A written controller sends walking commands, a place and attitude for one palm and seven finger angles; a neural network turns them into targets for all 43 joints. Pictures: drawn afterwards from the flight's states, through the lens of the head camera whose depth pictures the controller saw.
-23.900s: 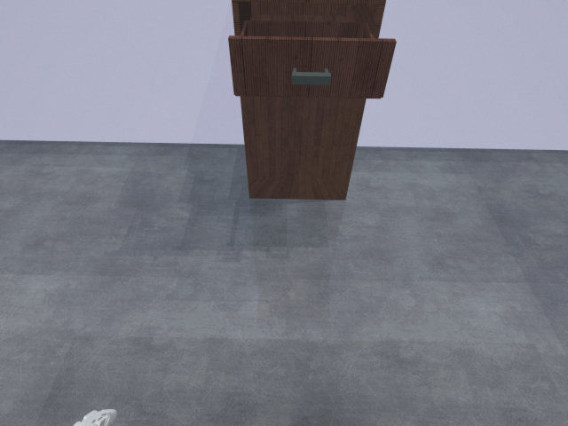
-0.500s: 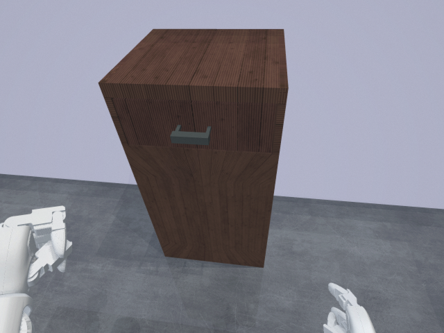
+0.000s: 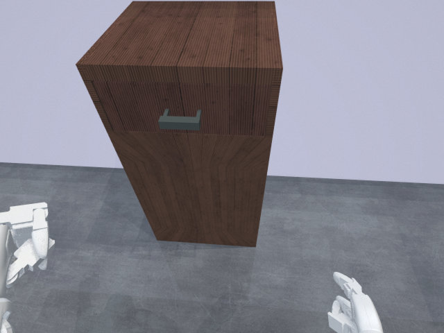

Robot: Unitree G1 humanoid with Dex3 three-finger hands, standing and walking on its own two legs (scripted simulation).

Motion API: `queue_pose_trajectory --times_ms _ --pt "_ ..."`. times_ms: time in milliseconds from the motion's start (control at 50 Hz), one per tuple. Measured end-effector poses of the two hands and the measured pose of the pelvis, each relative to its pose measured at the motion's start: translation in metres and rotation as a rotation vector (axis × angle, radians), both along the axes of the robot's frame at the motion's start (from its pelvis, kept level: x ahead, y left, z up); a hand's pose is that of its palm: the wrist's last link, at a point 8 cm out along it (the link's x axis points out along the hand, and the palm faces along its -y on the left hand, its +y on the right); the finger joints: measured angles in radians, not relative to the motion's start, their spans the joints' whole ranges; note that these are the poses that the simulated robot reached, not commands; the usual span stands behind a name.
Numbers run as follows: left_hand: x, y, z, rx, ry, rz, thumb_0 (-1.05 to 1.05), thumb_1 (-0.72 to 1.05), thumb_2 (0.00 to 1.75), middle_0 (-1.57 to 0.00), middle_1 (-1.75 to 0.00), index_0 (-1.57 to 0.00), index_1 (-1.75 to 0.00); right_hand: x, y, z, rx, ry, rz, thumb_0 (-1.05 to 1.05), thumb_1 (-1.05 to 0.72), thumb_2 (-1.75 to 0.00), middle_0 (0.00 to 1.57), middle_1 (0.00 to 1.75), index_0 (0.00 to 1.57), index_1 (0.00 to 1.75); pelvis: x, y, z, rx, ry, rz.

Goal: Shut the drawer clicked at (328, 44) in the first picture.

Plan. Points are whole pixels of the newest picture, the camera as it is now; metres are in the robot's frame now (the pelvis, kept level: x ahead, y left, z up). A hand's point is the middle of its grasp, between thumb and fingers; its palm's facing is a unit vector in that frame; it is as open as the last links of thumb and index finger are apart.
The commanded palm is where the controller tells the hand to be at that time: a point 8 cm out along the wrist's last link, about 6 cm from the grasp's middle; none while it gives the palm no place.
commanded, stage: step back with the hand held close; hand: left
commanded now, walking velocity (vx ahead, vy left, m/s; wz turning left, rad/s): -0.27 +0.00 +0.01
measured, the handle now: (181, 117) +0.61 +0.16 +0.04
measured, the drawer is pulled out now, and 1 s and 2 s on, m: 0.00 0.00 0.00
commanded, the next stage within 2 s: stop stepping back and stand still in 1.28 s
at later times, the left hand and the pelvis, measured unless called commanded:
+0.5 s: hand (11, 312) +0.12 +0.24 +0.15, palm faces +0.37 -0.81 -0.46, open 3.2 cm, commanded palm +0.06 +0.29 +0.17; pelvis -0.07 +0.01 -0.01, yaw +0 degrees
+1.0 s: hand out of the picture +0.03 +0.21 +0.16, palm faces +0.20 -0.82 -0.54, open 3.2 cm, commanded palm -0.04 +0.27 +0.17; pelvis -0.17 -0.01 -0.01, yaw +0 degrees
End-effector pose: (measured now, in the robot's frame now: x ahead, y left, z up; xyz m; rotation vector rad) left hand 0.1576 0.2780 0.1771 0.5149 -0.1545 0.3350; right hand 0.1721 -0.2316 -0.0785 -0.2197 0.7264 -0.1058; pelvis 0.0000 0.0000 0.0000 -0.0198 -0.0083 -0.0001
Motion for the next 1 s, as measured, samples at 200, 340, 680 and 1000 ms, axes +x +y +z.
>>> queue_pose_trajectory --times_ms 200,340,680,1000 --pt "-0.019 0.008 -0.008 0.042 0.076 -0.052 0.01 0.89 0.9 -1.4 -1.6 -1.4 -1.6 -0.029 -0.002 -0.001 -0.035 0.07 -0.063 0.01 -0.91 -0.9 0.2 0.29 0.2 0.3 -0.02 0.009 -0.003 0.012 0.031 -0.006" --pt "-0.047 0.009 0.004 0.073 -0.022 -0.043 0.01 0.89 0.9 -1.4 -1.6 -1.4 -1.6 -0.039 0.008 0.004 -0.025 -0.003 -0.034 0.01 -0.9 -0.9 0.2 0.3 0.2 0.3 -0.043 0.009 -0.008 0.019 0.014 -0.007" --pt "-0.102 0.022 -0.007 0.055 -0.09 -0.03 0.01 0.88 0.9 -1.4 -1.6 -1.41 -1.6 -0.118 0.005 0.002 -0.089 0.046 -0.047 0.01 -0.9 -0.9 0.2 0.3 0.21 0.3 -0.094 0.013 -0.01 -0.04 0.015 0.049" --pt "-0.154 -0.023 0.006 0.114 -0.054 -0.218 0.01 0.88 0.9 -1.4 -1.6 -1.41 -1.6 -0.15 0.002 -0.002 -0.009 0.0 -0.003 0.01 -0.9 -0.9 0.21 0.3 0.21 0.3 -0.166 -0.009 -0.011 -0.046 0.048 -0.001"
